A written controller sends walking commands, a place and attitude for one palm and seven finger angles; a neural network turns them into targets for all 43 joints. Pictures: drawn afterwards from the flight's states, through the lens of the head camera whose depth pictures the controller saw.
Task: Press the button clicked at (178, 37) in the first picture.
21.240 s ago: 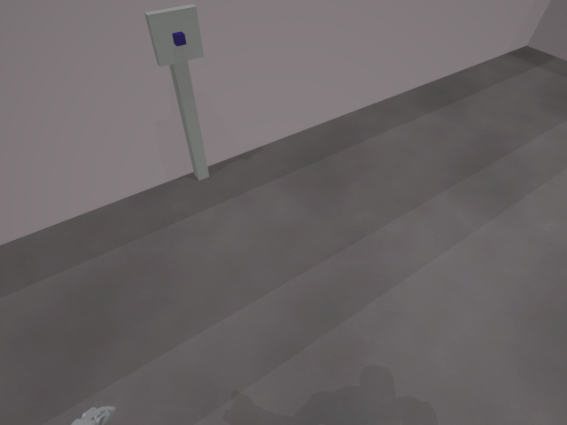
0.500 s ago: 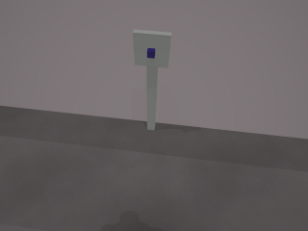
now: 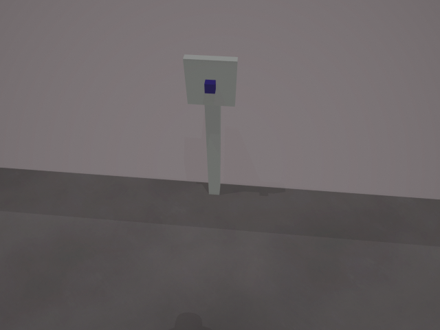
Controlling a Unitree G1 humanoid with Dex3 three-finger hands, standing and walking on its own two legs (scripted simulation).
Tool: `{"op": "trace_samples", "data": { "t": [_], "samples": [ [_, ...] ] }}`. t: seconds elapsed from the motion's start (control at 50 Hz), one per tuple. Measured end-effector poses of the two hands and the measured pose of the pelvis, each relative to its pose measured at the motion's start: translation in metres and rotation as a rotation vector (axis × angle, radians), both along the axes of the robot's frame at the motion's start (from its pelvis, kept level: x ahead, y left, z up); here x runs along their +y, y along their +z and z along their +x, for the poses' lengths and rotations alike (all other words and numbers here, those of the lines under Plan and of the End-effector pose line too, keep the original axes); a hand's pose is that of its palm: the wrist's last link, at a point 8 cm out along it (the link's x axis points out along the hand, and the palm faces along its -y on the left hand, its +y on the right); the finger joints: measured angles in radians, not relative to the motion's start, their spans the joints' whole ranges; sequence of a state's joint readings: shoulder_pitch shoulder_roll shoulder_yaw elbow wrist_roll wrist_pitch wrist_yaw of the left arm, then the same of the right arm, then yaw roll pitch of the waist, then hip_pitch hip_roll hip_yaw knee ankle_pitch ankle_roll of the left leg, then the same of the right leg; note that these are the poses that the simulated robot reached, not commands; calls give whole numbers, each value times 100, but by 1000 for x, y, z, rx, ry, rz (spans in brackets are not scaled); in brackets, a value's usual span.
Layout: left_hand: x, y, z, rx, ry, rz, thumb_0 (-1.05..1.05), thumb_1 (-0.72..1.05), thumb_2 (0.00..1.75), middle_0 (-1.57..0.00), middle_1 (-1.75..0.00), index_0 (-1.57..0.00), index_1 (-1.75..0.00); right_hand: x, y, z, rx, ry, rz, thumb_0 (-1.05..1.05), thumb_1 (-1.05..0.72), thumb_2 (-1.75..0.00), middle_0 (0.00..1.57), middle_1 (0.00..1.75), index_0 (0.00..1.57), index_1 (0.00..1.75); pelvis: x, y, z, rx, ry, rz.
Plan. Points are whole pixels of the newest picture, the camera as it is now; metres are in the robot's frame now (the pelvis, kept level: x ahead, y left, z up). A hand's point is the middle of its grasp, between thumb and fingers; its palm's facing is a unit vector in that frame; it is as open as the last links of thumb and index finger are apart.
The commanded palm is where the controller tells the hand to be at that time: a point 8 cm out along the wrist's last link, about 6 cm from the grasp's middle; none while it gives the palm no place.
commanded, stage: let the arm hang, fingers relaxed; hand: left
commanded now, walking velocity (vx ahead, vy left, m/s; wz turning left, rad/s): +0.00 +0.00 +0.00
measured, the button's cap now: (210, 86) +0.87 +0.08 -0.05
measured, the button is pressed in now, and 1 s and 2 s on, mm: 0 0 0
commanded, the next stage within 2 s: stand and wait in 0.08 s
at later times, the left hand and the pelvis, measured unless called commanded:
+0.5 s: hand out of the picture +0.07 +0.22 -0.16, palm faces +0.00 -0.96 -0.29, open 7.4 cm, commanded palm none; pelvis +0.02 -0.01 +0.00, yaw +0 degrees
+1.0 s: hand out of the picture +0.11 +0.21 -0.15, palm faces -0.02 -0.95 -0.32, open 7.4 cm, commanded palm none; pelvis +0.04 -0.02 +0.00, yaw -1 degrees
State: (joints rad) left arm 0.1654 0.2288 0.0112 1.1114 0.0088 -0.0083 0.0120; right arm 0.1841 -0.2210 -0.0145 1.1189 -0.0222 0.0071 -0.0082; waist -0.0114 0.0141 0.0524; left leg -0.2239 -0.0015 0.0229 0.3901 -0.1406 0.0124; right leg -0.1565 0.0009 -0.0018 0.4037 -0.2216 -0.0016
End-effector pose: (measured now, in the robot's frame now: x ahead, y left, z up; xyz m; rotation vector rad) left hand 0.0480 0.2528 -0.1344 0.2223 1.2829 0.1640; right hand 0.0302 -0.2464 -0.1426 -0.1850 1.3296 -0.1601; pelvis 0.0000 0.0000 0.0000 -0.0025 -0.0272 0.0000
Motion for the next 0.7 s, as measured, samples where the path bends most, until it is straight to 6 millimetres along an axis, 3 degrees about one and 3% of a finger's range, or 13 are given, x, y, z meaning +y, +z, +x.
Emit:
{"op": "trace_samples", "data": {
  "t": [0.2,0.44,0.7],
  "samples": [
    [-4,-1,7,17,0,-4,0,91,90,-20,-30,-20,-30,-8,3,16,-5,5,-15,0,-91,-90,20,30,20,29,-3,2,9,1,-2,0],
    [6,5,10,43,9,30,1,91,90,-20,-30,-20,-30,-24,6,34,-7,18,-39,0,-90,-90,20,30,20,29,-7,3,18,6,-2,3],
    [11,12,38,-11,-8,59,1,91,90,-20,-30,-20,-30,-44,13,60,-54,29,-71,0,-90,-90,21,30,20,29,-14,4,28,4,-5,5]
  ]
}}
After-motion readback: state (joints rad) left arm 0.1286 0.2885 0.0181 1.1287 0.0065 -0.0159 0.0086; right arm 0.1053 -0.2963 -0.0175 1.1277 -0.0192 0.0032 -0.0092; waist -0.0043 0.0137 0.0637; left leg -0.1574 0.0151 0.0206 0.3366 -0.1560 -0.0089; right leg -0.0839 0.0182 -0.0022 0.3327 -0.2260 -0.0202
